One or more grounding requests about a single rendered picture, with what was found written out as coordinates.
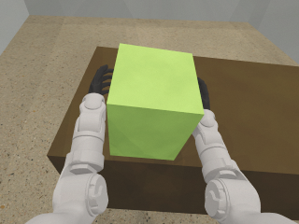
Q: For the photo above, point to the right robot upper arm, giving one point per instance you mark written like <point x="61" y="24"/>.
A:
<point x="234" y="201"/>

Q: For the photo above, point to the robot left hand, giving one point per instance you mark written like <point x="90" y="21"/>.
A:
<point x="97" y="84"/>

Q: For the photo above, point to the pedestal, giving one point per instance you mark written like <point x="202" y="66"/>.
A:
<point x="256" y="106"/>

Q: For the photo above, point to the robot right hand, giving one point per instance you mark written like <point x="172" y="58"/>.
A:
<point x="204" y="93"/>

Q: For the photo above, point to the left robot upper arm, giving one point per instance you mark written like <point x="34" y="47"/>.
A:
<point x="77" y="199"/>

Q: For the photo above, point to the robot right forearm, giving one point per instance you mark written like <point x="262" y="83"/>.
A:
<point x="212" y="151"/>

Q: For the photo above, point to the robot left forearm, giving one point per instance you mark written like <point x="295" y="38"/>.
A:
<point x="86" y="154"/>

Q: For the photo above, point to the carton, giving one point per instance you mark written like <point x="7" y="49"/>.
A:
<point x="154" y="102"/>

